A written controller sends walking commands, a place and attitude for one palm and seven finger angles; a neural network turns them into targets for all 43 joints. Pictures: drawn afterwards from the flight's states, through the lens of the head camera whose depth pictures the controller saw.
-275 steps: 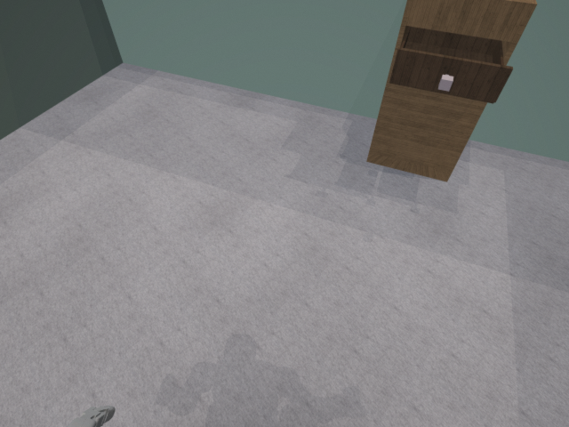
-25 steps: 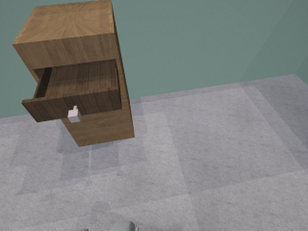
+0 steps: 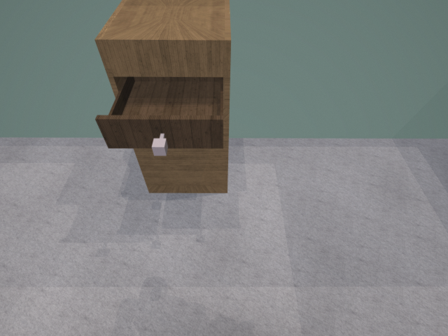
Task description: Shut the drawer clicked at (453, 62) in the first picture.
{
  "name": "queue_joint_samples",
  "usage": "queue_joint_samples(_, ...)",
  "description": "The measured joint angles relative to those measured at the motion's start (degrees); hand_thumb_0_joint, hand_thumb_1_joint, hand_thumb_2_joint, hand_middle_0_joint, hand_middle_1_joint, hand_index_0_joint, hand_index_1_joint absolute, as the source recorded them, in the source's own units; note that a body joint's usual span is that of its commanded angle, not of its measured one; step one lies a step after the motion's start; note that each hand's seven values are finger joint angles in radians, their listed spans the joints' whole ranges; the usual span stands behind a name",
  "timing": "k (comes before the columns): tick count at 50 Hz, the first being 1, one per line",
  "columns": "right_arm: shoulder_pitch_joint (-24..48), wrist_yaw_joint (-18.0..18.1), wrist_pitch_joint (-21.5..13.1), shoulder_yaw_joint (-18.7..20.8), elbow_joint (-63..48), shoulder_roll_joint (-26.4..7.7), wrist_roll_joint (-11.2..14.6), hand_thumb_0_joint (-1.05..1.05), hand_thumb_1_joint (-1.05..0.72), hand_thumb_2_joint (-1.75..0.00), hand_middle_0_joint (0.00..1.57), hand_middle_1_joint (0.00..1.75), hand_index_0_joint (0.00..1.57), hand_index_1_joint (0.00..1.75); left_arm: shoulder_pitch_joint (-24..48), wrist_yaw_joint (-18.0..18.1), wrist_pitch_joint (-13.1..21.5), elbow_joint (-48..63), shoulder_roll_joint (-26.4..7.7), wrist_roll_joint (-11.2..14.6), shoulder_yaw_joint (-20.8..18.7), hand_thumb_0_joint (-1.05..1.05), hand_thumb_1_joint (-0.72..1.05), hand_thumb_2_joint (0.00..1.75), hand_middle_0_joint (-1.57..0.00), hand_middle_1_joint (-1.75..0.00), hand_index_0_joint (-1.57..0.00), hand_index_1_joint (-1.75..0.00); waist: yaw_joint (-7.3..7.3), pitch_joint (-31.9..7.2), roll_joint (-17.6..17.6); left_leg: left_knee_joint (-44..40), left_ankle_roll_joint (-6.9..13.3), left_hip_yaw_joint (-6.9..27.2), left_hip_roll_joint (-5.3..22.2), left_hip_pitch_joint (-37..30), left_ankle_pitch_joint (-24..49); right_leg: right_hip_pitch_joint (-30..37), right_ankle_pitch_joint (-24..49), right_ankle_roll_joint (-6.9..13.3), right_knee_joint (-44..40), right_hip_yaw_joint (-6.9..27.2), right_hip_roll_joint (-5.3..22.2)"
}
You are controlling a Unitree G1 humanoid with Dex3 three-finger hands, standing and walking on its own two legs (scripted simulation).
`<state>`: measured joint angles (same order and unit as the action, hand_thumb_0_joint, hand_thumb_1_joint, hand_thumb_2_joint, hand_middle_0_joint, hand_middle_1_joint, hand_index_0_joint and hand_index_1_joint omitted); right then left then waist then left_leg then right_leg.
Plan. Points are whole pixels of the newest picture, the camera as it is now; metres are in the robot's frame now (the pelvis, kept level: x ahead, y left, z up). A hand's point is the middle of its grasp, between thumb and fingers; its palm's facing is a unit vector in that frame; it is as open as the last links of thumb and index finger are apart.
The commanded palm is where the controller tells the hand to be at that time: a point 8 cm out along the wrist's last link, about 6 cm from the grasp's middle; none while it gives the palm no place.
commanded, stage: take the last steps up to it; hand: left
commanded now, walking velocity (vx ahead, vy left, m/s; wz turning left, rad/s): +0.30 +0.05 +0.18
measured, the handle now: (161, 142) +0.66 +0.24 -0.12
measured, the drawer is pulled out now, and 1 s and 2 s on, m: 0.23 0.23 0.23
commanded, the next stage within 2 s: come to a stop and stand still in 1.14 s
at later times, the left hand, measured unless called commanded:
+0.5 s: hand out of the picture -0.07 +0.19 -0.17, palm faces +0.24 -0.96 -0.15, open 7.4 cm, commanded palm none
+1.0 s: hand (112, 283) +0.25 +0.27 -0.16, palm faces +0.06 -0.98 -0.16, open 7.4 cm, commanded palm none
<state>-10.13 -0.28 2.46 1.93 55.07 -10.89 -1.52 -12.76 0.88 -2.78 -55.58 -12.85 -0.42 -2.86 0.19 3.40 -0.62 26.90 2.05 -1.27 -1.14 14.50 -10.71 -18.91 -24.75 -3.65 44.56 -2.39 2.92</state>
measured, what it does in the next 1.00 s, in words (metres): walks ahead: right foot, then left foot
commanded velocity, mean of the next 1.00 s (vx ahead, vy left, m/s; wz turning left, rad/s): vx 0.29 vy -0.01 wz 0.01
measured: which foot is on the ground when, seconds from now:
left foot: down 0.00-0.06, up 0.08-0.50, down 0.52-1.00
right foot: up 0.00-0.04, down 0.06-0.52, up 0.54-1.00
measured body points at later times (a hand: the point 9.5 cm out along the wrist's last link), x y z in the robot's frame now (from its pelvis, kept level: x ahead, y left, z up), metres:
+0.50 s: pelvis +0.03 +0.04 +0.00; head +0.02 +0.05 +0.45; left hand -0.08 +0.24 -0.16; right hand +0.10 -0.20 -0.14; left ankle +0.05 +0.17 -0.72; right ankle +0.01 -0.12 -0.74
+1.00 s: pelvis +0.17 +0.09 +0.00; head +0.19 +0.09 +0.45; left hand +0.25 +0.32 -0.15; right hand +0.08 -0.10 -0.15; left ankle +0.05 +0.17 -0.74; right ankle +0.29 -0.02 -0.69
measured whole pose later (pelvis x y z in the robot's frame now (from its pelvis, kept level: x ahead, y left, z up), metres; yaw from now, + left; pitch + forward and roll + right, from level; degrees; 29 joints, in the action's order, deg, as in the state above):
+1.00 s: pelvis +0.17 +0.09 +0.00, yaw +4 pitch -1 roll +1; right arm -27.3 1.5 -3.8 0.9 65.9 -3.9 -1.8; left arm -7.9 -1.1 -0.2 -59.5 -9.7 -1.2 -3.5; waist 3.2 2.4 1.4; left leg 15.2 1.6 -10.3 -0.9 -3.9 -18.4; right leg -32.6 -10.8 -0.1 47.9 -4.6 5.5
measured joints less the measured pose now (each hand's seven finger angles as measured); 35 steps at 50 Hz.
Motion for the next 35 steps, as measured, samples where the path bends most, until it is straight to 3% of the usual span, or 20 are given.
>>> queue_joint_samples(3,-1.5,-0.1,0.2,0.3,1.2,-0.2,0.3,0.0,-0.9,-0.9,0.2,0.3,0.2,0.3,-0.2,0.1,1.5,0.2,1.2,-0.1,0.6,0.01,0.91,0.9,-0.2,-0.3,-0.2,-0.29,0.1,-1.0,-0.4,2.6,-0.8,0.4,-0.8,1.7,-0.7,5.7,4.8,0.8,-12.3,-0.3,-0.6)
queue_joint_samples(5,-2.5,-0.2,0.7,0.8,2.2,-0.8,0.4,0.0,-0.9,-0.9,0.2,0.3,0.2,0.3,-0.5,0.0,2.4,-0.2,2.8,-0.6,1.1,0.01,0.91,0.9,-0.2,-0.3,-0.2,-0.29,0.17,-1.3,-2.1,9.5,-1.5,1.5,-0.5,4.2,-8.7,6.3,7.2,3.5,-13.1,-1.4,-1.3)
queue_joint_samples(7,-3.8,-0.7,1.5,1.2,3.1,-1.1,0.0,0.0,-0.9,-0.9,0.2,0.3,0.2,0.3,-2.0,-0.1,3.0,-0.2,3.8,-0.7,1.4,0.01,0.91,0.9,-0.2,-0.3,-0.2,-0.29,-0.26,-2.3,-2.0,19.2,-1.7,1.4,-0.8,7.6,-12.5,7.4,8.6,4.7,-14.7,-1.9,-0.7)
queue_joint_samples(10,-5.2,-1.5,1.4,1.9,3.8,-1.5,-0.4,0.0,-0.9,-0.9,0.2,0.3,0.2,0.3,-4.6,-0.2,3.9,-1.2,4.8,-0.6,1.7,0.01,0.91,0.9,-0.2,-0.3,-0.2,-0.29,-0.19,-3.3,-1.4,30.4,-2.4,0.7,0.6,11.8,-8.2,9.9,10.8,4.6,-19.1,-2.5,0.1)
queue_joint_samples(12,-6.1,-1.8,1.1,2.3,4.0,-1.7,-0.4,0.0,-0.9,-0.9,0.2,0.3,0.2,0.3,-6.1,-0.3,4.4,-2.2,5.1,-0.6,1.7,0.01,0.91,0.9,-0.2,-0.3,-0.2,-0.3,0.03,-3.7,-1.2,33.5,-3.1,0.4,2.0,13.3,-5.1,11.3,11.8,4.3,-21.4,-3.2,0.5)
queue_joint_samples(16,-7.3,-1.9,0.9,2.7,4.9,-1.9,-0.5,0.0,-0.91,-0.9,0.19,0.3,0.2,0.3,-8.8,-0.3,5.3,-4.1,5.4,-0.8,1.7,0.01,0.91,0.9,-0.2,-0.3,-0.2,-0.3,-0.41,-4.0,-0.7,32.1,-4.0,0.1,4.8,13.8,-2.3,13.1,12.5,3.7,-24.2,-4.6,1.2)
queue_joint_samples(22,-6.3,-2.1,0.2,2.4,5.3,-1.3,-0.3,0.01,-0.91,-0.9,0.19,0.3,0.19,0.3,-12.1,-0.6,5.6,-7.1,5.1,-1.4,1.3,0.01,0.91,0.9,-0.2,-0.3,-0.2,-0.3,-2.38,-3.8,0.5,18.4,-3.1,-2.1,6.3,9.7,-5.6,14.1,11.5,1.9,-24.7,-5.9,2.7)
queue_joint_samples(26,-5.0,-1.9,-2.2,1.5,3.9,-0.5,0.0,0.01,-0.91,-0.9,0.19,0.3,0.19,0.3,-14.0,-0.8,4.7,-8.8,4.3,-1.2,0.7,0.01,0.9,0.9,-0.2,-0.3,-0.2,-0.3,-3.21,-3.6,1.1,4.9,-2.3,-4.5,5.6,2.2,-6.6,12.4,7.2,0.6,-18.8,-5.8,3.7)
queue_joint_samples(29,-3.7,-0.6,-4.5,0.9,3.3,1.4,-0.3,0.0,-0.91,-0.9,0.19,0.3,0.2,0.3,-13.3,-0.8,2.7,-10.2,3.3,-1.0,0.4,0.01,0.91,0.9,-0.2,-0.3,-0.2,-0.29,-2.34,-2.4,2.9,6.4,-0.7,-6.0,4.4,1.8,-5.3,4.8,-1.2,3.0,-0.6,-2.1,3.8)
queue_joint_samples(32,-5.0,1.0,-5.3,0.8,3.4,2.4,0.0,0.0,-0.93,-0.9,0.2,0.3,0.2,0.3,-11.1,-1.3,2.1,-10.5,2.6,-1.2,-0.1,0.01,0.91,0.9,-0.2,-0.3,-0.2,-0.29,-1.31,-2.5,3.1,2.3,0.3,-7.1,3.4,-2.0,-4.8,-3.3,2.9,4.2,14.6,-1.0,2.5)
queue_joint_samples(35,-7.4,1.4,-5.9,0.1,4.8,3.0,0.3,0.0,-0.93,-0.9,0.2,0.3,0.2,0.3,-8.2,-1.6,2.8,-9.0,1.9,-1.2,-0.6,0.01,0.91,0.9,-0.2,-0.3,-0.2,-0.29,-1.03,-2.7,3.4,-3.9,0.8,-7.8,1.9,-6.5,-2.9,-8.8,9.4,3.7,18.5,-1.1,2.2)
